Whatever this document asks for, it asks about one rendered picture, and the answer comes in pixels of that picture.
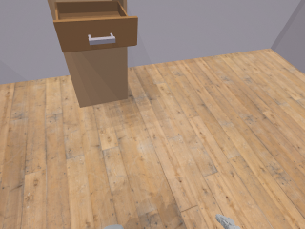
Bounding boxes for drawer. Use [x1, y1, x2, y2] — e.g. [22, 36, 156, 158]
[52, 0, 138, 53]

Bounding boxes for robot right hand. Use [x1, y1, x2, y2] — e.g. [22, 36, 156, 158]
[215, 214, 241, 229]

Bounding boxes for handle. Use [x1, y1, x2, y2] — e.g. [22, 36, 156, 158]
[88, 33, 116, 45]

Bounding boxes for cabinet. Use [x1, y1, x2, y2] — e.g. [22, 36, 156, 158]
[47, 0, 128, 108]

